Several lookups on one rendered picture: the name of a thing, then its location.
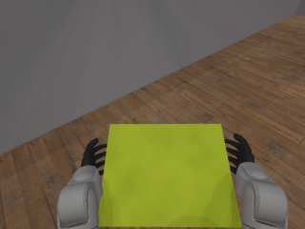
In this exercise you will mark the carton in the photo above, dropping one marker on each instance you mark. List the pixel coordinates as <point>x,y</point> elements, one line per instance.
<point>167,175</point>

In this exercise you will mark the robot right forearm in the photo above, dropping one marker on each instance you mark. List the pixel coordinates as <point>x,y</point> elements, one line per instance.
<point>264,203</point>

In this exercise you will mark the robot left forearm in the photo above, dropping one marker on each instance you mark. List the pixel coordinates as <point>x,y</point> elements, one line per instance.
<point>77,206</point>

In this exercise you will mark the left robot hand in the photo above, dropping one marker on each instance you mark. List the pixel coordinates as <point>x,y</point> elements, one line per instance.
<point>89,156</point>

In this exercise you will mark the right robot hand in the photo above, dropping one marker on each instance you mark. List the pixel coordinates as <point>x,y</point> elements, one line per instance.
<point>244,153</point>

